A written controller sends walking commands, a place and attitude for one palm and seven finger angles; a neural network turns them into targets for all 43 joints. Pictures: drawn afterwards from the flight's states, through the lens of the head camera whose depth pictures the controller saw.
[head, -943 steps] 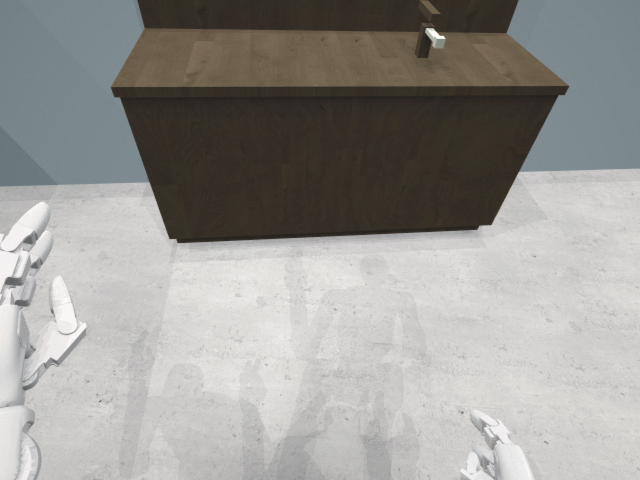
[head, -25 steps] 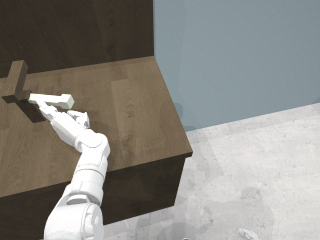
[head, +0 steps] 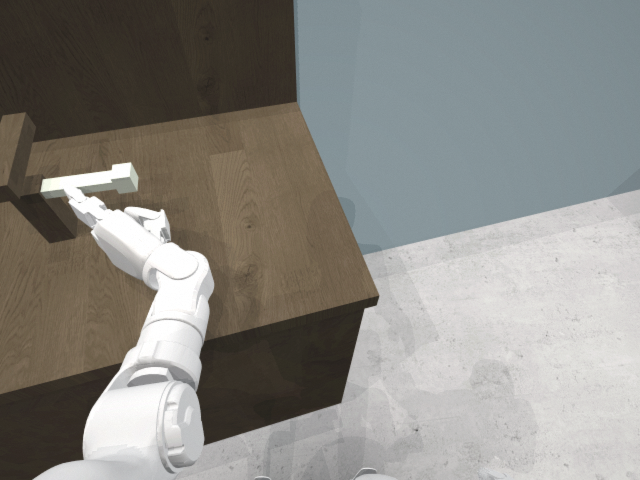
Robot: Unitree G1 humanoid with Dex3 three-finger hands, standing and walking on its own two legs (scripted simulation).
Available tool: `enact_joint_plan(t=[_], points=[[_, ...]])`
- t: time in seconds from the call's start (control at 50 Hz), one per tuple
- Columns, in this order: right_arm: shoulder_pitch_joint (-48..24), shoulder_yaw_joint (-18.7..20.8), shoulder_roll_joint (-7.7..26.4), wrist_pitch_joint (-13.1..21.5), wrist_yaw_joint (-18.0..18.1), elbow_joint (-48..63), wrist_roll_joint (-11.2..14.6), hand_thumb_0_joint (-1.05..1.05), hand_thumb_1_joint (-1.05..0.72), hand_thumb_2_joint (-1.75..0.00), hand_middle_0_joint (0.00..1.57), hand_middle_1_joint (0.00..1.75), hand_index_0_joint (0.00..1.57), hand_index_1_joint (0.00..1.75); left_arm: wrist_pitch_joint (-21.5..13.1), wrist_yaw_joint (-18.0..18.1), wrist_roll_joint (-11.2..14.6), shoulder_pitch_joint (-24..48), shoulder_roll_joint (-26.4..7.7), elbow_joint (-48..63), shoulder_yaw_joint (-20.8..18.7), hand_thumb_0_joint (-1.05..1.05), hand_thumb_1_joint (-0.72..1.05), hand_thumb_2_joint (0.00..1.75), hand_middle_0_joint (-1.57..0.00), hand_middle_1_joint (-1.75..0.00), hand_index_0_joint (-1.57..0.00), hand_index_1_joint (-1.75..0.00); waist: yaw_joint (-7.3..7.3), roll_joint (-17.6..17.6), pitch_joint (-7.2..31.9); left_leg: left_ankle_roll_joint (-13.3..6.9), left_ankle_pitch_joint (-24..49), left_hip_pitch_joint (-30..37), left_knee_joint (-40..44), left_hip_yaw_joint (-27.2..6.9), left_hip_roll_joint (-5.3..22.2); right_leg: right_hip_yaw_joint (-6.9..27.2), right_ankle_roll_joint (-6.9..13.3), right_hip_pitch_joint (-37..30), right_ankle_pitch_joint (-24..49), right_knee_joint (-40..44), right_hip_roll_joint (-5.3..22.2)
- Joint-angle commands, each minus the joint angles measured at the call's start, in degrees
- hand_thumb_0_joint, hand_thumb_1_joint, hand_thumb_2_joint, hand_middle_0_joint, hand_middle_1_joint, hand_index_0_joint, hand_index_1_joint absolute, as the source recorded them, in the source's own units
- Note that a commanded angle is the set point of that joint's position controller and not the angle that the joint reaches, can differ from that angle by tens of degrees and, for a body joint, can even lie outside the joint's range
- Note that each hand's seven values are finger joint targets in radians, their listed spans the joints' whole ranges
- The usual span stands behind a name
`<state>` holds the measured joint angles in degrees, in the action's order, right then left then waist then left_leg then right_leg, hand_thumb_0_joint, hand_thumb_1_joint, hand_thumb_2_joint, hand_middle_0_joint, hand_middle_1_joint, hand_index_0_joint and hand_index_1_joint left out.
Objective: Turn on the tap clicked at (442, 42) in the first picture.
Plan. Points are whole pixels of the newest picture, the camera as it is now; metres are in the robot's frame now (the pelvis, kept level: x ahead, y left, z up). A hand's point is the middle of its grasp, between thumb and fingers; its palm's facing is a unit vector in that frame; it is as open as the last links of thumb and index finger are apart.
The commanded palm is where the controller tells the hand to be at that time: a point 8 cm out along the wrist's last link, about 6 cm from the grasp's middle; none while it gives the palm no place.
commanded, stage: lift the hand up off the lever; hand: left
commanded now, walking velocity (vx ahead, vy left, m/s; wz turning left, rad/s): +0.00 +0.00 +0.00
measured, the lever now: (125, 178) +0.49 +0.26 +0.09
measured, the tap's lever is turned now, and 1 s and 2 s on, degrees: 86 86 86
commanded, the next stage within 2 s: none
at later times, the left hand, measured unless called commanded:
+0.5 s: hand (145, 210) +0.43 +0.22 +0.09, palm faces +0.82 -0.57 -0.07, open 7.9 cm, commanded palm +0.38 +0.23 +0.09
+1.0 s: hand (146, 203) +0.43 +0.21 +0.10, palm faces +0.79 -0.61 -0.08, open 7.8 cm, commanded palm +0.38 +0.22 +0.11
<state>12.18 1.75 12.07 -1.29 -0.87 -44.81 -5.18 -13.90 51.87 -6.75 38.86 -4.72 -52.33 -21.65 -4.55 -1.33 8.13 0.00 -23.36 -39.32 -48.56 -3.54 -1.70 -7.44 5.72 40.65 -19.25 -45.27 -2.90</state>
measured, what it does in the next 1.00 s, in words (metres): stands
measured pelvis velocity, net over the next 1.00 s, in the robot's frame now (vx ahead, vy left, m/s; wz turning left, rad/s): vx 0.01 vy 0.02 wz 0.00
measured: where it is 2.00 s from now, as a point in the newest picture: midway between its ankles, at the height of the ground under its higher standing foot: outside the picture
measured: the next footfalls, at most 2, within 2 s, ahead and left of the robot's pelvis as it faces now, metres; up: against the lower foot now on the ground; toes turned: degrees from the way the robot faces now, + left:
none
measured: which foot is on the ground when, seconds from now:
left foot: down 0.00-1.00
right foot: down 0.00-1.00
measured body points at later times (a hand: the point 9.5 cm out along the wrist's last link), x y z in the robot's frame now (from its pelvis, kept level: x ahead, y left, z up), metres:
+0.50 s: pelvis +0.00 +0.01 +0.01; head +0.04 +0.00 +0.46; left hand +0.39 +0.24 +0.10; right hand +0.08 -0.25 -0.12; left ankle +0.00 +0.12 -0.70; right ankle +0.03 -0.06 -0.70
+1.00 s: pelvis +0.01 +0.02 +0.02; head +0.04 +0.01 +0.46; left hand +0.39 +0.24 +0.11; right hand +0.12 -0.22 -0.11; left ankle +0.00 +0.12 -0.70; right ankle +0.03 -0.06 -0.70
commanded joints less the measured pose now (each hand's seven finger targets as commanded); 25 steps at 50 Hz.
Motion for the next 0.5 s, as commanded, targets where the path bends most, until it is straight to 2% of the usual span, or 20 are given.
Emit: enact_joint_plan(t=[0.0, 0.02, 0.04, 0.08, 0.1, 0.12, 0.14, 0.2, 0.22, 0.28, 0.32, 0.38, 0.42, 0.44, 0.46, 0.48], points=[[1.18, 2.42, 7.32, 1.75, -0.04, 5.06, -0.10, 0.00, -0.90, -0.90, 0.20, 0.30, 0.20, 0.30, -3.42, -0.80, -2.43, 26.76, -9.49, 10.02, 2.11, 0.00, 0.90, 0.90, -0.15, -0.15, -0.15, -0.15, -1.73, 1.07, 20.82, -1.27, 11.11, 2.55, 4.07, 1.56, 0.06, 7.56, -5.01, -17.37, 12.80, 6.62, 4.04], [1.56, 2.69, 7.59, 1.62, 0.04, 4.51, -0.21, 0.00, -0.90, -0.90, 0.20, 0.30, 0.20, 0.30, -3.54, -0.57, -2.66, 26.08, -11.57, 9.51, 0.02, 0.00, 0.90, 0.90, -0.15, -0.15, -0.15, -0.15, -1.31, 1.20, 20.93, -1.18, 11.11, 2.51, 4.18, 1.17, 0.16, 7.24, -4.76, -17.19, 12.09, 6.43, 3.74], [1.47, 2.52, 7.36, 1.51, -0.12, 5.13, -0.03, 0.00, -0.90, -0.90, 0.20, 0.30, 0.20, 0.30, -3.60, -0.66, -2.91, 26.46, -10.33, 10.08, 1.46, 0.00, 0.90, 0.90, -0.15, -0.15, -0.15, -0.15, -1.57, -0.04, 20.69, -1.15, 11.33, 2.98, 4.55, 1.35, 0.15, 7.20, -4.71, -17.00, 11.85, 6.41, 3.73], [1.48, 2.54, 7.34, 1.54, -0.22, 5.27, -0.15, 0.00, -0.90, -0.90, 0.20, 0.30, 0.20, 0.30, -3.47, -0.63, -3.12, 26.98, -9.73, 9.91, 2.08, 0.00, 0.90, 0.90, -0.15, -0.15, -0.15, -0.15, -1.70, 0.92, 20.46, -1.28, 11.13, 3.10, 4.59, 1.52, 0.14, 7.10, -4.76, -17.05, 11.62, 6.73, 3.60], [1.21, 2.47, 7.40, 1.61, -0.22, 5.36, -0.10, 0.00, -0.90, -0.90, 0.20, 0.30, 0.20, 0.30, -3.35, -0.59, -2.95, 27.47, -10.09, 9.90, 1.86, 0.00, 0.90, 0.90, -0.15, -0.15, -0.15, -0.15, -1.93, 1.52, 20.15, -1.48, 10.34, 2.78, 4.55, 1.66, 0.09, 7.45, -4.96, -17.24, 11.19, 7.37, 3.71], [1.41, 2.63, 7.66, 1.47, -0.02, 4.97, -0.20, 0.00, -0.90, -0.90, 0.20, 0.30, 0.20, 0.30, -3.38, -0.36, -3.06, 27.00, -12.56, 10.27, -0.42, 0.00, 0.90, 0.90, -0.15, -0.15, -0.15, -0.15, -1.24, 0.79, 20.58, -1.41, 10.22, 2.61, 4.79, 1.45, 0.09, 7.51, -4.76, -17.71, 10.75, 7.23, 3.61], [1.44, 2.47, 7.46, 1.40, -0.09, 5.44, -0.03, 0.00, -0.90, -0.90, 0.20, 0.30, 0.20, 0.30, -3.26, -0.60, -3.05, 27.08, -11.35, 10.76, 0.99, 0.00, 0.90, 0.90, -0.15, -0.15, -0.15, -0.15, -1.76, 1.23, 20.60, -1.54, 10.58, 2.96, 4.97, 1.64, 0.13, 7.56, -4.89, -18.05, 11.22, 7.37, 3.65], [1.41, 2.58, 7.37, 1.49, -0.10, 5.85, -0.04, 0.00, -0.90, -0.90, 0.20, 0.30, 0.20, 0.30, -3.13, -0.39, -2.93, 26.46, -11.89, 12.21, 0.40, 0.00, 0.90, 0.90, -0.15, -0.15, -0.15, -0.15, -1.21, 1.69, 21.48, -1.56, 11.03, 3.15, 5.11, 1.85, 0.10, 7.95, -5.10, -19.79, 12.79, 7.77, 3.76], [1.49, 2.68, 7.54, 1.38, -0.02, 5.50, -0.09, 0.00, -0.90, -0.90, 0.20, 0.30, 0.20, 0.30, -3.25, -0.29, -2.97, 26.03, -13.01, 13.27, -0.70, 0.00, 0.90, 0.90, -0.15, -0.15, -0.15, -0.15, -0.75, 0.19, 22.04, -1.45, 11.71, 3.88, 5.27, 1.65, 0.09, 7.74, -4.81, -19.96, 13.09, 7.47, 3.58], [1.54, 2.54, 7.21, 1.53, -0.34, 5.90, -0.08, 0.00, -0.90, -0.90, 0.20, 0.30, 0.20, 0.30, -3.08, -0.52, -3.10, 25.77, -11.00, 14.46, 1.27, 0.00, 0.90, 0.90, -0.15, -0.15, -0.15, -0.15, -0.90, -0.03, 21.02, -1.40, 12.01, 4.66, 5.87, 1.75, 0.17, 7.37, -4.73, -19.70, 12.91, 7.67, 3.37], [1.44, 2.72, 7.41, 1.50, -0.31, 5.88, -0.13, 0.00, -0.90, -0.90, 0.20, 0.30, 0.20, 0.30, -2.98, -0.60, -3.07, 23.98, -12.10, 15.88, 0.14, 0.00, 0.90, 0.90, -0.15, -0.15, -0.15, -0.15, -0.32, -0.64, 21.17, -1.28, 13.09, 5.26, 6.03, 1.55, 0.17, 7.26, -4.51, -20.56, 13.91, 7.69, 3.25], [1.25, 2.67, 7.20, 1.65, -0.49, 6.67, 0.06, 0.00, -0.90, -0.90, 0.20, 0.30, 0.20, 0.30, -2.51, -0.96, -2.26, 21.32, -11.48, 17.55, 0.44, 0.00, 0.90, 0.90, -0.15, -0.15, -0.15, -0.15, 0.15, 0.59, 21.44, -1.38, 13.10, 5.31, 6.33, 2.00, 0.09, 7.64, -4.79, -22.21, 15.03, 8.25, 3.39], [0.96, 2.74, 7.49, 1.35, -0.31, 6.60, 0.44, 0.00, -0.90, -0.90, 0.20, 0.30, 0.20, 0.30, -1.31, -1.63, -1.42, 18.62, -11.03, 16.83, 0.56, 0.00, 0.90, 0.90, -0.15, -0.15, -0.15, -0.15, 0.25, 1.41, 19.62, -1.31, 12.37, 4.93, 7.14, 1.90, 0.11, 7.63, -4.74, -22.87, 14.13, 9.08, 3.49], [0.82, 2.52, 7.40, 1.40, -0.42, 6.87, 0.70, 0.00, -0.90, -0.90, 0.20, 0.30, 0.20, 0.30, -0.62, -2.11, -1.22, 18.80, -8.67, 16.40, 2.85, 0.00, 0.90, 0.90, -0.15, -0.15, -0.15, -0.15, -0.17, 0.77, 17.64, -1.22, 12.03, 5.53, 8.00, 1.94, 0.15, 7.30, -4.60, -21.79, 12.89, 9.55, 3.46], [0.67, 2.55, 7.57, 1.46, -0.40, 6.89, 0.85, 0.00, -0.90, -0.90, 0.20, 0.30, 0.20, 0.30, -0.09, -2.30, -0.77, 18.02, -8.71, 16.16, 2.67, 0.00, 0.90, 0.90, -0.15, -0.15, -0.15, -0.15, 0.07, 1.21, 17.03, -1.23, 11.50, 5.88, 8.46, 1.79, 0.19, 7.13, -4.47, -21.62, 11.37, 10.19, 3.35], [0.34, 2.49, 7.59, 1.50, -0.40, 7.03, 0.96, 0.00, -0.90, -0.90, 0.20, 0.30, 0.20, 0.30, 0.51, -2.68, -0.50, 18.18, -7.05, 16.42, 4.37, 0.00, 0.90, 0.90, -0.15, -0.15, -0.15, -0.15, -0.27, 0.54, 16.09, -1.31, 11.36, 6.42, 8.66, 2.04, 0.18, 7.19, -4.46, -21.11, 11.13, 10.69, 3.37]])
